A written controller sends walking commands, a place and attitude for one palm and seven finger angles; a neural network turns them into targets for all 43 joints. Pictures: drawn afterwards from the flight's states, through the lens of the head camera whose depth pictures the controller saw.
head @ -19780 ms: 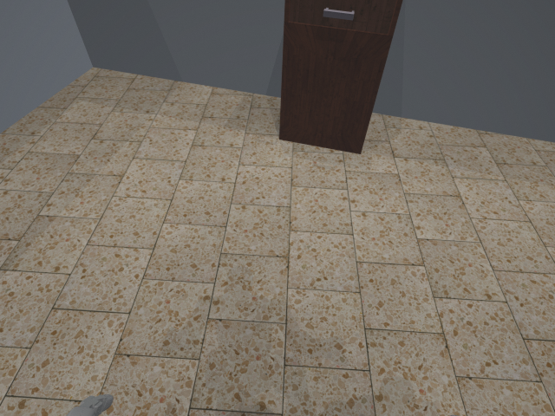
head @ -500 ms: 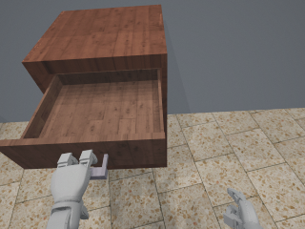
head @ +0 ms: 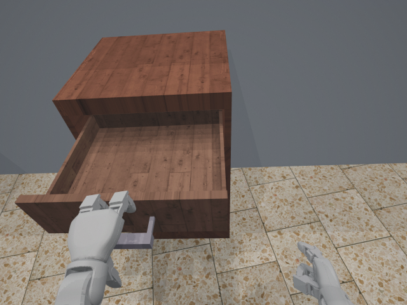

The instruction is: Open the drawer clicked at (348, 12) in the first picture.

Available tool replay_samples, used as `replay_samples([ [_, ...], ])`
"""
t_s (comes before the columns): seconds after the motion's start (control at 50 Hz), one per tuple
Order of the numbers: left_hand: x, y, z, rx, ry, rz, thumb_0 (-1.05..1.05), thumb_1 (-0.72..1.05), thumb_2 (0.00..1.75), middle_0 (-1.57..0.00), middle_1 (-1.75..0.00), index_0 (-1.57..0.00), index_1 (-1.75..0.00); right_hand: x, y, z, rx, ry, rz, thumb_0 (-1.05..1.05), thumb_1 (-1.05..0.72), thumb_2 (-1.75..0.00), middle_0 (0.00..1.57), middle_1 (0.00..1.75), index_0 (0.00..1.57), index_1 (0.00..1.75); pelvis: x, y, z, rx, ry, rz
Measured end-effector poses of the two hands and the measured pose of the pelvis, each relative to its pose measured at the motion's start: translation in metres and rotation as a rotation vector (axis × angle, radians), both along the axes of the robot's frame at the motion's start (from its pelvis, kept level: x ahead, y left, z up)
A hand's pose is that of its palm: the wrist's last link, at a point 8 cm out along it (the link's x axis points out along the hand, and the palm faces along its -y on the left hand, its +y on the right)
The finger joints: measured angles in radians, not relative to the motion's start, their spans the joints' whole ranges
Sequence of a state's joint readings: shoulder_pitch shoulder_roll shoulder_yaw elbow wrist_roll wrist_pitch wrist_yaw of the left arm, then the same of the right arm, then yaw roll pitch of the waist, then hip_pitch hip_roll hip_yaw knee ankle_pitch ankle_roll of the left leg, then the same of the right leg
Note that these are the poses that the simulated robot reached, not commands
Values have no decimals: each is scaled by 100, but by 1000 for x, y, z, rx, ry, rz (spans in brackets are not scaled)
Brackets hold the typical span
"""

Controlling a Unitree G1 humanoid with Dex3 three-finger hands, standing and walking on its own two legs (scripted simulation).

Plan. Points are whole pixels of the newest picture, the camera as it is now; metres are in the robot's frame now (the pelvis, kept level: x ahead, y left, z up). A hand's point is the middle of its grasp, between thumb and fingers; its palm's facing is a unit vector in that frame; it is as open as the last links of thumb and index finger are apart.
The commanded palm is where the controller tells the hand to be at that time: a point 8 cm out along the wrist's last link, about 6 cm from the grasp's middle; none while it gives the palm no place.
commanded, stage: lift the hand off the handle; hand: left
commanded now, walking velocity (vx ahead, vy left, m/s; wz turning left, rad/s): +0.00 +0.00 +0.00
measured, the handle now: (124, 231) +0.26 +0.22 -0.01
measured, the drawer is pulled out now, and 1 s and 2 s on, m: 0.29 0.29 0.29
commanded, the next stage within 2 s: draw the hand back to the body in 0.74 s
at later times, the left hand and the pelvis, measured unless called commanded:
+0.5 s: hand (101, 212) +0.23 +0.21 +0.12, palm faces +0.13 -0.12 -0.98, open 13.9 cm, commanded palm +0.19 +0.21 +0.17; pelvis +0.01 +0.00 +0.02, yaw +0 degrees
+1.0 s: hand (87, 213) +0.21 +0.22 +0.13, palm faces +0.14 -0.11 -0.98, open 13.9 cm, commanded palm +0.18 +0.23 +0.19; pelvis +0.00 +0.00 +0.02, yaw +0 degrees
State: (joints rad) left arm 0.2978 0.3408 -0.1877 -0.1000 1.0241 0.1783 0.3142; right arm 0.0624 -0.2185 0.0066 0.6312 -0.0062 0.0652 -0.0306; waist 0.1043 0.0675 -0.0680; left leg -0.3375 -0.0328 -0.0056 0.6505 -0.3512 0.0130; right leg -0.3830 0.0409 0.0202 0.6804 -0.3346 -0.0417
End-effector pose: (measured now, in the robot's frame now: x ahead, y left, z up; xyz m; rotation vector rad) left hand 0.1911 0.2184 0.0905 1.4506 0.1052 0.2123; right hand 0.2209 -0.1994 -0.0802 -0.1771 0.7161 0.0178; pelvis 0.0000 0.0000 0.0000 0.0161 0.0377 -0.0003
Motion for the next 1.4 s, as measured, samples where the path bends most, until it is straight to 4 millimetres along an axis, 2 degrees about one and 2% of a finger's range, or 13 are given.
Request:
replay_samples([
  [0.24,1,0,44,-3,-70,-15,0,-50,30,-34,-121,-35,-122,10,12,8,28,4,50,2,-90,-90,20,30,20,30,6,1,9,-4,-37,0],
  [0.56,10,-1,85,-7,-76,-57,0,-50,30,-32,-120,-32,-120,11,15,15,44,17,66,2,-90,-90,20,30,20,30,6,2,16,-7,-77,2],
  [0.7,10,8,103,1,-99,-34,0,-50,30,-32,-120,-32,-120,12,16,18,53,13,72,2,-91,-90,20,30,20,30,3,2,18,-7,-90,5],
  [0.86,4,6,90,-37,-26,-41,0,-50,30,-32,-120,-31,-120,9,18,20,48,8,84,2,-91,-90,20,30,20,30,-2,3,19,-8,-92,8],
  [0.94,-1,3,91,-21,-38,-81,0,-50,30,-32,-120,-32,-120,6,18,21,40,7,86,2,-91,-90,20,30,20,30,-3,3,19,-10,-94,4],
  [1.06,-8,18,97,4,-76,-38,0,-50,30,-32,-120,-32,-120,2,19,19,41,16,85,2,-90,-90,20,30,20,30,-5,3,19,-11,-98,6],
  [1.16,-9,29,95,0,-48,4,0,-50,30,-32,-120,-32,-120,-1,19,17,37,22,80,2,-90,-90,20,30,20,30,-8,4,19,-11,-99,12],
  [1.32,-16,23,94,-6,-28,-57,0,-50,30,-32,-120,-32,-120,-1,19,19,27,7,75,2,-90,-90,20,30,20,30,-6,7,20,-12,-95,11],
  [1.4,-21,31,96,15,-39,-49,0,-50,30,-32,-120,-32,-120,0,19,20,23,7,76,2,-90,-90,20,30,20,30,-5,7,19,-13,-93,9],
])
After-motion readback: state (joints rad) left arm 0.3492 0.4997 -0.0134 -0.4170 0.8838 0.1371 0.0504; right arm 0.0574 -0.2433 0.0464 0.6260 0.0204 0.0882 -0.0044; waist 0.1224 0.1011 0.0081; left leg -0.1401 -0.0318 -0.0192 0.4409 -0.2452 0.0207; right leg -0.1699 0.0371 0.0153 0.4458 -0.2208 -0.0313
